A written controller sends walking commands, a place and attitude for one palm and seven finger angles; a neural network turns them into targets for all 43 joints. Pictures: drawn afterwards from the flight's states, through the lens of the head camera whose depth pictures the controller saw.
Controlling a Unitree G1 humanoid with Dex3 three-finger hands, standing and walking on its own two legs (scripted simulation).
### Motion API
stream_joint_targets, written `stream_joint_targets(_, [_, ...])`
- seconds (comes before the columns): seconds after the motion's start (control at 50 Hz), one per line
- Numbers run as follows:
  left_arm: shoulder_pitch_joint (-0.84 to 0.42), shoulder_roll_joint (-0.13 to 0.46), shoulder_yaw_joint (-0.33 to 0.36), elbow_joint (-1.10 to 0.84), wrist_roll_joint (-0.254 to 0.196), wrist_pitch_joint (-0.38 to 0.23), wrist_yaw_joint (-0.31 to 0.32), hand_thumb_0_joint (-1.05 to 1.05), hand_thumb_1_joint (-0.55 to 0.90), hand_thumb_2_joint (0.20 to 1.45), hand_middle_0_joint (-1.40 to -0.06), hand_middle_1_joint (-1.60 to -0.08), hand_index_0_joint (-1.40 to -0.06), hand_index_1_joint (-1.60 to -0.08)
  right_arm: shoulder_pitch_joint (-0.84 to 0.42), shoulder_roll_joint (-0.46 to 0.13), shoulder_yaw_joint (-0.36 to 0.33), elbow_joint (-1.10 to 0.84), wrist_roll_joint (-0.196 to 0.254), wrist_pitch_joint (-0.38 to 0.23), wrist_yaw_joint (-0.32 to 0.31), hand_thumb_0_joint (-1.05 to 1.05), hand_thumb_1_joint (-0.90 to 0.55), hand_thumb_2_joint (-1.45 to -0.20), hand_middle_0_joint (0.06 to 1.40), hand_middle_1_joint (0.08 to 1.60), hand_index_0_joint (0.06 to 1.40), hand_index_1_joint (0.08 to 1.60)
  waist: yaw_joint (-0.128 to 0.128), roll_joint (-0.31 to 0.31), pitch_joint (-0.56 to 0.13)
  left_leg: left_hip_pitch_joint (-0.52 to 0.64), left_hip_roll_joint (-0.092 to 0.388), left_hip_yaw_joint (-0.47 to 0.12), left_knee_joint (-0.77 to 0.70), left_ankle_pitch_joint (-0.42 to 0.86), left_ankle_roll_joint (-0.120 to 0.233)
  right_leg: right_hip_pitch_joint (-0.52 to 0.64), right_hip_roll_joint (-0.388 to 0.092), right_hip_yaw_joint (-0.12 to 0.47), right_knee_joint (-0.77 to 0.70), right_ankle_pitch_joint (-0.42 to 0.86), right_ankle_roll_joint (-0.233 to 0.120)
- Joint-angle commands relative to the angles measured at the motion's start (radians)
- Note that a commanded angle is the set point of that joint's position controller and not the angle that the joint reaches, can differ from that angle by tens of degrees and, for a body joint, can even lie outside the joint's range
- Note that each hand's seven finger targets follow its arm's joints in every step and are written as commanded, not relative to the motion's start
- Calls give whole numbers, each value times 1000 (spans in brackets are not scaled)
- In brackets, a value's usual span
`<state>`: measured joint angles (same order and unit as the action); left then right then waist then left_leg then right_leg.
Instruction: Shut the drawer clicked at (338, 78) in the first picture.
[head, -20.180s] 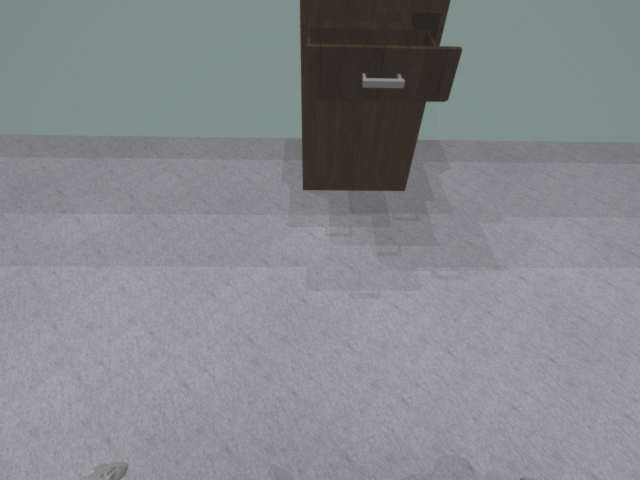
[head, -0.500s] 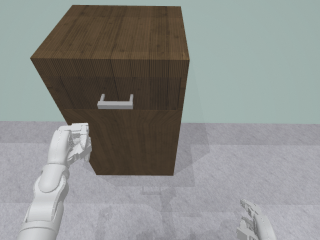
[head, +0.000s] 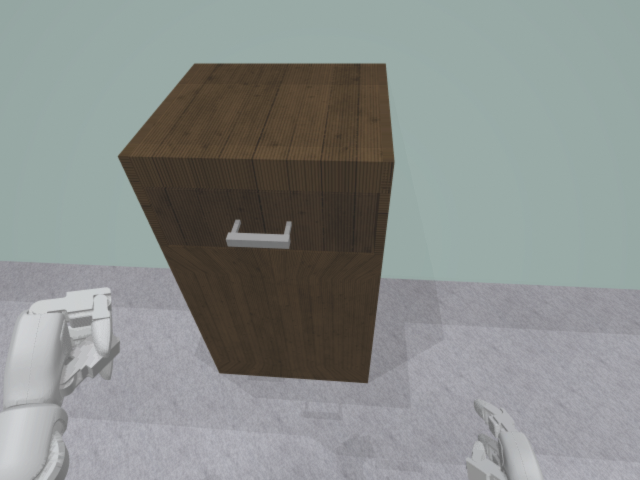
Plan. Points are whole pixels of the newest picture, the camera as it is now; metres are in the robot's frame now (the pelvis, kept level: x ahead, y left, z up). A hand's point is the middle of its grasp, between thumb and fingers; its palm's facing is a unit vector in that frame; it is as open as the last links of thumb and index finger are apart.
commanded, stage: draw the hand back to the body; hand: left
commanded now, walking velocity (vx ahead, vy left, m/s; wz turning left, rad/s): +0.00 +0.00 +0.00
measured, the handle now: (260, 233) +0.57 +0.19 -0.06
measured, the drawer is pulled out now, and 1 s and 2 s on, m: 0.00 0.00 0.00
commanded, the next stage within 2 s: step back with the hand held close in 0.28 s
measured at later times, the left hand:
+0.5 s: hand (86, 338) +0.19 +0.24 +0.17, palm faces +0.39 -0.81 -0.44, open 3.3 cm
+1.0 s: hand (17, 418) +0.12 +0.27 +0.16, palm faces +0.32 -0.80 -0.52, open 3.3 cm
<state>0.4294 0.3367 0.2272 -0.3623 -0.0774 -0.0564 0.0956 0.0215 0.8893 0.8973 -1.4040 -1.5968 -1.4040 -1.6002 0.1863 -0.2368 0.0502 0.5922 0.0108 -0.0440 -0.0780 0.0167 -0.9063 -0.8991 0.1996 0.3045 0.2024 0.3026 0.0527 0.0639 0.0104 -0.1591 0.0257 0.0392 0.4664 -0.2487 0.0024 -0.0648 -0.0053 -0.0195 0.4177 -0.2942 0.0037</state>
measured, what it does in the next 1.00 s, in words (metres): shifts its weight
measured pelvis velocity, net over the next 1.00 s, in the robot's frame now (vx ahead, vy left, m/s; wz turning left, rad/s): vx -0.07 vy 0.03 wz -0.01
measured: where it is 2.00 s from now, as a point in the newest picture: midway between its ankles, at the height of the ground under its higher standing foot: outside the picture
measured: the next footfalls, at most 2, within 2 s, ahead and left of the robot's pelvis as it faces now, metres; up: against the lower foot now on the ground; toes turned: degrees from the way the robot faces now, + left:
right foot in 1.58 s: -0.23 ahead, -0.04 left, +0.00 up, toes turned +0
left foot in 1.72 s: -0.10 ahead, +0.11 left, +0.00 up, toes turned +2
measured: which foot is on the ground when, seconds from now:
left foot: down 0.00-1.00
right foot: down 0.00-1.00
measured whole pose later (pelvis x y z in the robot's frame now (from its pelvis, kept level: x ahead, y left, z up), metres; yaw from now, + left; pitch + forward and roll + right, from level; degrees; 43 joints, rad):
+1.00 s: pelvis -0.07 +0.03 +0.00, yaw +0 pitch +0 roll -1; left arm 0.63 0.41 0.38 -0.56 -0.04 -0.23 0.12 0.02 0.88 0.90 -1.41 -1.60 -1.41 -1.60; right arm 0.17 -0.22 -0.01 0.53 0.01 -0.01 -0.08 0.02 -0.91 -0.90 0.20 0.30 0.20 0.30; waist 0.00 0.04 0.06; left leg -0.34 0.01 0.05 0.48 -0.14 0.05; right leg -0.26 -0.02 0.00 0.45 -0.19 0.04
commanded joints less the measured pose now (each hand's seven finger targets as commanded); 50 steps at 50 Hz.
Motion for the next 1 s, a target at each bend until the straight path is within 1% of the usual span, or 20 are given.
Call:
stream_joint_targets(0.0, [11,166,147,-279,-2,-75,12,0,900,900,-1400,-1600,-1400,-1600,-140,-92,-51,-162,-7,-77,-3,0,-900,-900,200,300,200,300,8,-26,-68,108,-4,-6,-50,226,32,-75,11,-6,-87,276,-22])
stream_joint_targets(0.08, [76,181,191,-334,-6,-93,14,0,900,900,-1400,-1600,-1400,-1600,-139,-88,-59,-165,-4,-87,-7,0,-900,-900,200,300,200,300,14,-58,-58,107,-1,-2,-50,197,37,-80,7,-3,-86,253,-16])
stream_joint_targets(0.12, [58,146,160,-287,-3,-89,10,0,900,900,-1400,-1600,-1400,-1600,-132,-93,-60,-150,-6,-87,-10,0,-900,-900,200,300,200,300,0,-69,0,103,-3,3,-53,177,40,-112,8,3,-107,232,-13])
stream_joint_targets(0.14, [44,136,150,-286,-1,-88,11,0,900,900,-1400,-1600,-1400,-1600,-127,-94,-63,-149,-4,-86,-11,0,-900,-900,200,300,200,300,-5,-45,0,107,-1,5,-51,170,41,-118,5,4,-103,222,-12])
stream_joint_targets(0.2, [9,137,146,-254,2,-85,13,0,900,900,-1400,-1600,-1400,-1600,-127,-100,-67,-142,-9,-87,-20,0,-900,-900,200,300,200,300,-5,-77,25,107,-6,3,-52,148,43,-133,7,6,-126,191,-9])
stream_joint_targets(0.28, [-5,169,168,-318,9,-101,22,0,900,900,-1400,-1600,-1400,-1600,-134,-93,-63,-148,-14,-103,-26,0,-900,-900,200,300,200,300,13,-30,-66,135,-9,1,-51,189,47,-80,-2,7,-93,239,-13])
stream_joint_targets(0.32, [-4,175,169,-347,8,-100,24,0,900,900,-1400,-1600,-1400,-1600,-135,-88,-56,-147,-16,-115,-26,0,-900,-900,200,300,200,300,15,24,-78,139,-11,0,-50,207,42,-63,-3,9,-89,263,-17])
stream_joint_targets(0.36, [9,176,172,-357,9,-100,26,0,900,900,-1400,-1600,-1400,-1600,-137,-87,-56,-146,-15,-121,-24,0,-900,-900,200,300,200,300,17,26,-75,139,-10,0,-50,226,39,-60,0,7,-86,286,-18])
stream_joint_targets(0.38, [25,177,180,-342,8,-98,27,0,900,900,-1400,-1600,-1400,-1600,-135,-85,-56,-143,-17,-123,-24,0,-900,-900,200,300,200,300,19,-4,-68,134,-10,1,-49,238,39,-57,2,3,-84,306,-17])
stream_joint_targets(0.4, [-176,345,351,-418,13,-157,35,0,900,900,-1400,-1600,-1400,-1600,-113,-99,-46,-192,-12,-93,-16,0,-900,-900,200,300,200,300,-28,31,42,70,-7,-17,-37,168,43,-148,-41,88,-144,368,-18])
stream_joint_targets(0.44, [49,208,253,-261,18,-154,17,0,900,900,-1400,-1600,-1400,-1600,-124,-94,-69,-143,-22,-61,-8,0,-900,-900,200,300,200,300,-37,-106,31,55,4,-15,-3,206,46,-162,-69,92,-131,459,-13])
stream_joint_targets(0.5, [126,145,197,-258,20,-157,0,0,900,900,-1400,-1600,-1400,-1600,-115,-109,-87,-166,-23,-23,2,0,-900,-900,200,300,200,300,-43,-62,-37,75,21,-4,-27,332,46,-131,-58,48,-87,485,4])
stream_joint_targets(0.54, [181,153,204,-268,17,-159,0,0,900,900,-1400,-1600,-1400,-1600,-115,-105,-92,-176,-19,-2,4,0,-900,-900,200,300,200,300,-39,-39,-101,95,34,-4,-42,405,49,-112,-49,27,-60,474,13])
stream_joint_targets(0.62, [232,213,262,-338,11,-163,10,0,900,900,-1400,-1600,-1400,-1600,-128,-95,-100,-206,-12,25,-1,0,-900,-900,200,300,200,300,-30,-83,-192,92,42,-8,-34,497,48,-69,-40,18,-22,541,20])
stream_joint_targets(0.66, [238,235,278,-393,8,-169,17,0,900,900,-1400,-1600,-1400,-1600,-123,-95,-102,-221,-9,33,-5,0,-900,-900,200,300,200,300,-30,-74,-219,78,45,-9,-28,509,48,-58,-38,20,-2,560,22])
stream_joint_targets(0.7, [230,260,290,-436,6,-174,25,0,900,900,-1400,-1600,-1400,-1600,-123,-103,-103,-230,-10,31,-11,0,-900,-900,200,300,200,300,-27,-5,-223,52,43,-17,-35,494,48,-60,-32,25,9,527,22])
stream_joint_targets(0.74, [242,245,282,-442,8,-178,33,0,900,900,-1400,-1600,-1400,-1600,-114,-99,-102,-231,-9,22,-14,0,-900,-900,200,300,200,300,-29,32,-199,21,52,-24,-52,452,48,-76,-19,16,22,448,25])
stream_joint_targets(0.82, [240,232,277,-414,13,-192,41,0,900,900,-1400,-1600,-1400,-1600,-101,-106,-108,-219,-8,5,-17,0,-900,-900,200,300,200,300,-40,24,-137,-73,55,-42,-91,253,52,-93,-7,24,7,313,24])
stream_joint_targets(0.88, [233,213,267,-378,18,-211,45,0,900,900,-1400,-1600,-1400,-1600,-98,-115,-112,-213,-6,-7,-15,0,-900,-900,200,300,200,300,-52,14,-87,-174,63,-71,-145,16,61,-87,0,27,5,191,22])
stream_joint_targets(0.98, [209,197,267,-369,42,-243,50,0,900,900,-1400,-1600,-1400,-1600,-104,-132,-113,-221,-4,-35,-16,0,-900,-900,200,300,200,300,-52,55,-39,-436,112,-153,-243,-347,100,28,37,28,103,60,27])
